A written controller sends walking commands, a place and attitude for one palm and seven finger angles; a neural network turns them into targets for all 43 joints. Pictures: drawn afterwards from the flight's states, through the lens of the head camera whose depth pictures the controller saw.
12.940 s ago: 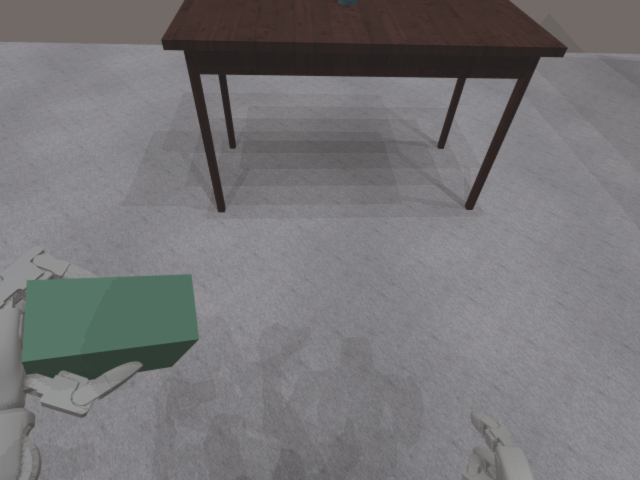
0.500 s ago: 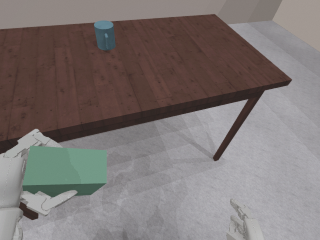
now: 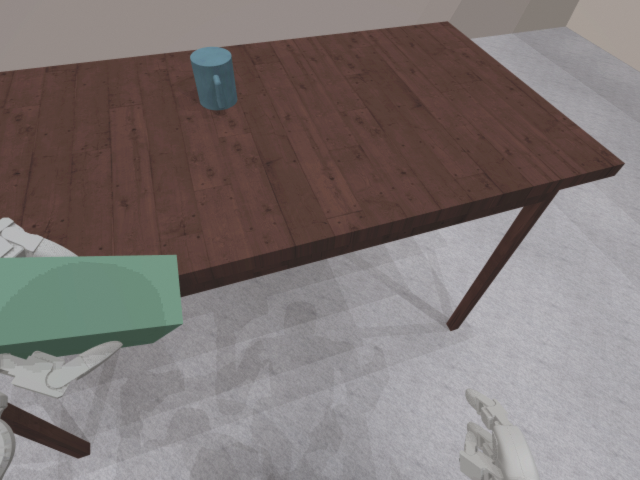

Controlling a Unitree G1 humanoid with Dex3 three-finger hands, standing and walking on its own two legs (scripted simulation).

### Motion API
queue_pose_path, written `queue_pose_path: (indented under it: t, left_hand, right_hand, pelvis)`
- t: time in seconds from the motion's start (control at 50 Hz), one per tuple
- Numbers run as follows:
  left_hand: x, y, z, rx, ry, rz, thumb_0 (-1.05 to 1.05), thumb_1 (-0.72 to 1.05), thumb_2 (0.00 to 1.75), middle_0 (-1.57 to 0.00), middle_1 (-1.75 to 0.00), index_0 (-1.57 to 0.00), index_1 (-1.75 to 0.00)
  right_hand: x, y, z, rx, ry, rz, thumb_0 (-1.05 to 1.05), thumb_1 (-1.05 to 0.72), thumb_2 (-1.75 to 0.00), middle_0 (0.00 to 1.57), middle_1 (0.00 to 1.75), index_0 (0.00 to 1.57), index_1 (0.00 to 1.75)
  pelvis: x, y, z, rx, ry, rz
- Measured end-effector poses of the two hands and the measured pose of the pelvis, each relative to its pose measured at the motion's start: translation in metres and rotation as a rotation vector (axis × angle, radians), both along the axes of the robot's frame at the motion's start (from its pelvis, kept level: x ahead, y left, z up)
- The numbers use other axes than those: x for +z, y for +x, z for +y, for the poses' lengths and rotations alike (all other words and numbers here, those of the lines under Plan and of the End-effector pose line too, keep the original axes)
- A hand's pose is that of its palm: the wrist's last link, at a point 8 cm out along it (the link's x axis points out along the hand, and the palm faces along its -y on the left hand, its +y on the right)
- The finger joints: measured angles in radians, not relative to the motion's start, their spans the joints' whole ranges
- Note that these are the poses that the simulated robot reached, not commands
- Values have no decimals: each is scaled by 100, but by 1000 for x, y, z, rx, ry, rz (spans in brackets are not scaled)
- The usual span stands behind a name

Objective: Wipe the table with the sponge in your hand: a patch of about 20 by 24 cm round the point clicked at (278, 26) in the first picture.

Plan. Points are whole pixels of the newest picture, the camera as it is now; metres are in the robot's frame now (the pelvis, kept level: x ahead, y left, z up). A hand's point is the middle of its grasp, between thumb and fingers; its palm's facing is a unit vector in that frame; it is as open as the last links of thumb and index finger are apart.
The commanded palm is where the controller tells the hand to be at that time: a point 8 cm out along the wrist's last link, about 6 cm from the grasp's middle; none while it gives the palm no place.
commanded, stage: shuffle to correct the standing spot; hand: left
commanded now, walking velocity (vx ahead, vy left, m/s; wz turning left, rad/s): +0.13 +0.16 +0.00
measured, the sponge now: (117, 307) +0.24 +0.22 +0.14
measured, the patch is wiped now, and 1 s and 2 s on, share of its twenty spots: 0.00 0.00 0.00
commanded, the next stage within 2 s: come to a stop and stand still in 0.74 s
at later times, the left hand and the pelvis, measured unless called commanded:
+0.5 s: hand (53, 247) +0.26 +0.26 +0.20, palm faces +0.35 -0.80 -0.50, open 10.4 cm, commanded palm +0.21 +0.31 +0.19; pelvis +0.04 +0.04 -0.01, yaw -3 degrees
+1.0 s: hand out of the picture +0.32 +0.36 +0.20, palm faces +0.40 -0.81 -0.43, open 10.4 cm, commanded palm +0.25 +0.39 +0.19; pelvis +0.08 +0.12 +0.00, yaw -3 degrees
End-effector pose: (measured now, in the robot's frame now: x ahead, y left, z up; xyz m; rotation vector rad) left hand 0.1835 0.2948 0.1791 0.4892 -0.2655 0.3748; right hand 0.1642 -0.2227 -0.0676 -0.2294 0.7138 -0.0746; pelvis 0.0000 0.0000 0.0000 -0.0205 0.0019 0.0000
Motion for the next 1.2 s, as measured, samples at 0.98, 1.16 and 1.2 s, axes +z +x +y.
queue_pose_path:
  t: [0.98, 1.16, 1.2]
  left_hand:
    - [33, 95, 101, -99, 108, -144, -1, -52, 100, -70, -135, -73, -135]
    - [16, 71, 107, 4, -30, -16, -1, -52, 100, -70, -135, -73, -135]
    - [11, 72, 107, 4, -67, 5, -1, -52, 100, -70, -135, -73, -134]
  right_hand:
    - [4, 77, 108, -120, 21, -73, 1, -91, -90, 19, 30, 19, 30]
    - [-9, 71, 151, 12, 100, -11, 1, -90, -90, 20, 30, 20, 30]
    - [-9, 68, 150, 15, 83, 18, 1, -90, -90, 20, 30, 20, 30]
  pelvis:
    - [-3, 79, 116, -50, 64, -57]
    - [8, 84, 124, -52, 15, -38]
    - [11, 86, 127, -65, 16, -31]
